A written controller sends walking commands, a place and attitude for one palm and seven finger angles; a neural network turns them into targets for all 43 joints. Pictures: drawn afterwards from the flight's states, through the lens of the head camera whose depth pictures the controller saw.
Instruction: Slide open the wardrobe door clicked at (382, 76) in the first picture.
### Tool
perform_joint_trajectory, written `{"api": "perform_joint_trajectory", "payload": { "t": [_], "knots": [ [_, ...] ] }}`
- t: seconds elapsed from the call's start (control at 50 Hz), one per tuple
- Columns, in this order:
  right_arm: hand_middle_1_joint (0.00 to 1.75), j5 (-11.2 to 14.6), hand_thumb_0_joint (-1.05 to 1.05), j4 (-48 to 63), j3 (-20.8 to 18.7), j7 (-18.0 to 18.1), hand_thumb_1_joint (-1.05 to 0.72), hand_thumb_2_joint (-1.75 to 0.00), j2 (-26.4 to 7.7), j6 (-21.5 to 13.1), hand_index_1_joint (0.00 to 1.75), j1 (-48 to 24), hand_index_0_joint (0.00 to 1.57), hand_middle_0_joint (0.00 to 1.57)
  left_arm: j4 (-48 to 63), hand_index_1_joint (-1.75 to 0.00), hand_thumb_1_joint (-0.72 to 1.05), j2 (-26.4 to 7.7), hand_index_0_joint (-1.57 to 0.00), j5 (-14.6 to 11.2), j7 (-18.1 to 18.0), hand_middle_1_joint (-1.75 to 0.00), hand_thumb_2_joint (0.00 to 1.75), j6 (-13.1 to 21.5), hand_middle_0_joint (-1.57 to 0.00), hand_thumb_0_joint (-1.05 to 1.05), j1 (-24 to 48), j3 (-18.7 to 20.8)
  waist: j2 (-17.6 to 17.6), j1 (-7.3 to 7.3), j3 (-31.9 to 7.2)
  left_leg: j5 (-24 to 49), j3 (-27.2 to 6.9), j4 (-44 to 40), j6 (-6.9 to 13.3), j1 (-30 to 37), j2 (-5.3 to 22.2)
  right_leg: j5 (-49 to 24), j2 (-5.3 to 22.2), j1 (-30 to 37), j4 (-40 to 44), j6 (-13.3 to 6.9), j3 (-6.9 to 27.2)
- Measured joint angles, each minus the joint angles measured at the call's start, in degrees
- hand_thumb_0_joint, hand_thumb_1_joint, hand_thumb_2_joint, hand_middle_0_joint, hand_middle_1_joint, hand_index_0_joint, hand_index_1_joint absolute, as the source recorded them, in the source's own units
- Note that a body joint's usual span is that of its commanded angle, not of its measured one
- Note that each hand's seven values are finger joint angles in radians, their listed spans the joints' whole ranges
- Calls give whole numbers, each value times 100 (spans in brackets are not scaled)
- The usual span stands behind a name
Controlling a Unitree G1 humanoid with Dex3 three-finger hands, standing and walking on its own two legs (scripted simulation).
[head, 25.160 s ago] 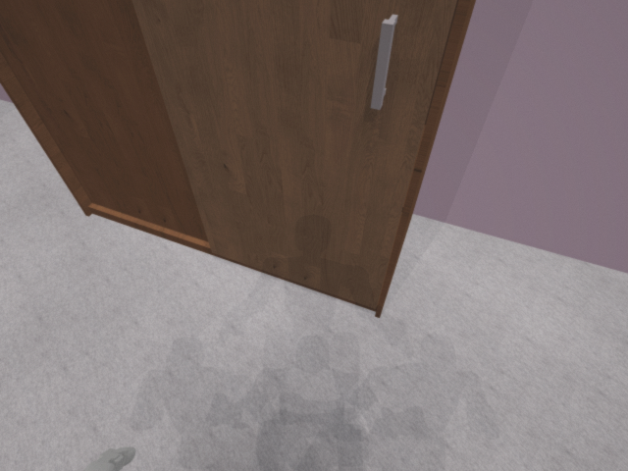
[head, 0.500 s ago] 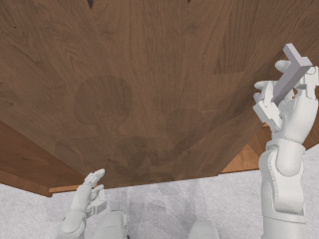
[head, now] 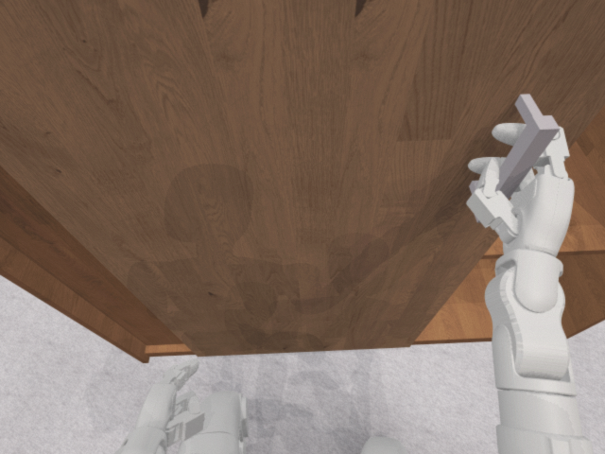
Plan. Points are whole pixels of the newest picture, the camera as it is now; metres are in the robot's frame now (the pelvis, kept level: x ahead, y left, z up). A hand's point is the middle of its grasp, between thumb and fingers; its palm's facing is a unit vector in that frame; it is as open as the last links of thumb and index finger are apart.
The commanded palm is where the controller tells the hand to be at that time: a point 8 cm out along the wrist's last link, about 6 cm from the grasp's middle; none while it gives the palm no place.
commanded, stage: step sideways, sliding the door along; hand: right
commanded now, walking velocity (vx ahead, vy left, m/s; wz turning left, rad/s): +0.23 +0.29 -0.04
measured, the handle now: (503, 164) +0.39 -0.25 +0.15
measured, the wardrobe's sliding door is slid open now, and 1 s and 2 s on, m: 0.48 0.48 0.48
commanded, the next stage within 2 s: stop walking and hold the door there in 0.36 s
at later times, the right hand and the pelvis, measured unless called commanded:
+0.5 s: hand (473, 188) +0.36 -0.21 +0.14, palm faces +0.62 +0.78 -0.03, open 6.5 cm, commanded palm +0.31 -0.23 +0.09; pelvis +0.04 +0.12 +0.01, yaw +0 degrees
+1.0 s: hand (476, 186) +0.37 -0.22 +0.14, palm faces +0.85 +0.48 -0.23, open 6.5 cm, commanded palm +0.32 -0.21 +0.09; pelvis +0.10 +0.21 -0.06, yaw -2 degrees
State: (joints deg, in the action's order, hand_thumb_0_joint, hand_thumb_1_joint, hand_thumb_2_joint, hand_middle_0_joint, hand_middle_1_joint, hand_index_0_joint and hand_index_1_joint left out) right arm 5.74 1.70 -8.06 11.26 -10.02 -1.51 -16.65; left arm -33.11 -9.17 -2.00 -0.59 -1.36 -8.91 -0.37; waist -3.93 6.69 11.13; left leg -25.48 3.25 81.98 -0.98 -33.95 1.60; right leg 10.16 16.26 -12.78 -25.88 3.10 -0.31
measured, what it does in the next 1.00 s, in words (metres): steps to the left: left foot, then right foot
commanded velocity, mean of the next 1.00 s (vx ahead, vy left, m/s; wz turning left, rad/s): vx -0.10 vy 0.03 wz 0.01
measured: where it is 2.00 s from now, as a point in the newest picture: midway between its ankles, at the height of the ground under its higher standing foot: outside the picture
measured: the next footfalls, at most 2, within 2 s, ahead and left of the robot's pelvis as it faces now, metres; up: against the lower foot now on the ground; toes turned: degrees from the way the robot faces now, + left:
left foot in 0.14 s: +0.07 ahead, +0.25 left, +0.00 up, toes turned +3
right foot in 0.32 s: +0.08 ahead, -0.04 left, +0.00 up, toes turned -6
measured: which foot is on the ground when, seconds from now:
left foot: up 0.00-0.12, down 0.14-0.32, up 0.34-0.80, down 0.82-0.98, up 1.00-1.00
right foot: down 0.00-0.16, up 0.18-0.30, down 0.32-1.00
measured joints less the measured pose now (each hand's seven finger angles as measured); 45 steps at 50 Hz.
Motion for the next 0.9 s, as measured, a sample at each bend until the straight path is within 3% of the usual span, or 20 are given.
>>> {"api": "perform_joint_trajectory", "payload": {
  "t": [0.08, 0.14, 0.18, 0.2, 0.24, 0.28, 0.32, 0.38, 0.46, 0.5, 0.56, 0.66, 0.7, 0.74, 0.76, 0.78, 0.82, 0.84, 0.86, 0.9],
  "knots": [
    [141, 73, 2, -504, -398, 76, -78, -88, -163, 2, 138, -473, 20, 35, 87, -30, 90, -3, -20, -36, -48, -30, 90, 195, -20, 2, -43, -15, -108, 81, 116, 54, 107, -2204, 27, 866, 230, 12, 277, -23, -97, 220, 242],
    [141, 105, 1, -928, -671, 69, -76, -88, -520, 41, 139, -893, 15, 38, 63, -30, 90, -11, -20, -87, -37, -30, 90, 343, -20, 1, -64, -67, 56, 84, 59, 1014, 64, -4354, 17, 1860, 269, 411, 230, -489, -953, 141, 551],
    [141, 58, 1, -1143, -945, 121, -76, -88, -575, 1, 137, -1048, 11, 39, -193, -30, 90, -257, -20, -114, -36, -30, 90, 445, -20, 1, 176, -57, -310, -189, 242, 664, 318, -4343, -280, 2119, 88, 956, 304, -842, -1867, -81, 983],
    [141, 53, 1, -1185, -1029, 145, -77, -88, -562, -8, 137, -1026, 10, 39, -364, -30, 90, -379, -20, -114, -52, -30, 90, 443, -20, 1, 279, 7, -423, -298, 301, 521, 397, -4189, -302, 2123, 80, 1365, 91, -1007, -2512, -128, 1068],
    [141, 82, 0, -1061, -1086, 185, -77, -87, -525, 7, 137, -859, 10, 39, -632, -30, 90, -558, -20, -125, -102, -30, 90, 377, -20, 1, 366, 132, -336, -278, 293, 454, 294, -4141, -250, 2070, 179, 1877, -583, -1240, -3853, -189, 837],
    [140, 101, 1, -771, -1070, 211, -76, -87, -482, 5, 138, -668, 11, 39, -710, -30, 90, -645, -20, -148, -140, -30, 90, 295, -20, 2, 297, 196, -102, -232, 250, 550, 198, -4212, -92, 2030, 274, 1979, -1061, -1069, -3534, -286, 375],
    [140, 54, 1, -486, -1012, 215, -76, -86, -509, -42, 136, -531, 12, 39, -601, -30, 91, -678, -20, -123, -151, -30, 90, 213, -20, 2, 157, 253, 61, -187, 234, 734, 162, -3546, 66, 1710, 280, 799, -1166, -443, -1710, -371, 32],
    [140, 71, 1, -323, -1058, 169, -77, -86, -726, -166, 132, -423, 12, 39, -520, -30, 91, -380, -20, -78, -47, -30, 90, 142, -20, 2, 217, 373, 401, -54, 518, 80, -293, -614, 85, 921, -96, 930, -1058, -52, -1433, -240, -107],
    [141, 67, 1, -111, -1266, 219, -76, -86, -801, -234, 130, -16, 15, 35, -243, -30, 91, -113, -20, -49, 38, -30, 90, 95, -20, 2, 173, 207, 367, -34, 265, -612, -157, 2824, 95, -420, -514, 670, -602, 107, -649, -171, -13],
    [141, 17, 0, -56, -1442, 186, -74, -86, -919, -390, 131, 241, 16, 34, -127, -30, 90, -53, -20, 6, 10, -30, 90, 127, -20, 2, 214, 87, 312, 4, 160, -701, -159, 3444, 48, -1072, -458, 498, -334, 203, -257, -91, -66],
    [141, -109, -6, -173, -1831, 4, -68, -84, -1590, -743, 132, 860, 20, 37, 185, -30, 91, 60, -20, -22, -128, -30, 90, 217, -20, 0, 267, 34, 325, -74, 64, -680, -237, 3353, -26, -1867, -231, 358, -29, 422, 151, -28, -230],
    [140, -183, -13, -509, -2328, -108, -62, -80, -2314, -644, 134, 1321, 26, 41, 395, -30, 92, -55, -21, -83, -319, -30, 90, 599, -20, -2, 200, -19, 424, -37, 32, -676, -1, 2547, -32, -2425, 192, 361, 194, 960, 525, 44, -442],
    [140, -214, -15, -767, -2498, -100, -61, -79, -2400, -536, 135, 1347, 27, 42, 322, -30, 91, -160, -21, -95, -352, -30, 90, 767, -20, -1, 140, -19, 356, -44, 19, -794, 244, 1700, 47, -2192, 283, 352, 269, 1180, 692, 23, -452],
    [140, -270, -16, -1135, -2650, -114, -60, -78, -2464, -430, 136, 1265, 27, 43, 184, -30, 91, -289, -20, -78, -360, -30, 90, 970, -20, -1, 68, 18, 228, -89, 13, -954, 387, 195, 183, -1521, 202, 367, 374, 1185, 533, -13, -391],
    [140, -321, -18, -1351, -2723, -153, -59, -78, -2569, -370, 137, 1161, 26, 44, 89, -30, 91, -336, -20, -59, -356, -30, 90, 1073, -20, -1, 32, 37, 286, -139, 15, -694, 214, -814, 244, -1075, 126, 410, 343, 994, 134, -90, -364],
    [140, -382, -19, -1575, -2789, -225, -59, -77, -2755, -305, 137, 1026, 26, 44, 1, -30, 91, -368, -20, -37, -341, -30, 90, 1150, -20, 0, -30, 52, 522, -257, -46, -304, -231, -1865, 380, -641, 175, 482, 106, 587, -583, -216, -214],
    [140, -514, -21, -1980, -2888, -477, -58, -76, -3295, -180, 136, 823, 25, 45, -75, -30, 90, -505, -21, -20, -361, -30, 90, 1239, -21, 0, -260, 50, 1230, -636, -428, 114, -1930, -4099, 738, 300, 607, 1094, -842, -467, -2712, -375, 186],
    [140, -569, -23, -2114, -3051, -573, -57, -76, -3376, -132, 134, 728, 24, 45, -195, -30, 90, -737, -21, 22, -394, -30, 90, 1284, -21, 0, -190, 58, 1237, -644, -457, 1246, -2371, -4250, 388, 212, 612, 1418, -1037, -727, -3441, -384, 242],
    [140, -611, -24, -2279, -3262, -582, -57, -77, -3206, -208, 132, 611, 23, 45, -408, -30, 90, -1065, -20, 64, -430, -30, 90, 1270, -20, 0, 41, 130, 875, -616, -261, 1630, -2466, -3786, -183, 8, 408, 1694, -1058, -746, -3570, -398, 356],
    [140, -456, -22, -2449, -3433, -445, -59, -79, -2743, -247, 132, 306, 23, 45, -737, -30, 90, -1504, -20, -40, -398, -30, 90, 1048, -20, 1, 316, 456, 289, -614, 27, 1489, -2519, -3286, -1005, -167, 294, 2551, -1366, -594, -3159, -384, 693]
  ]
}}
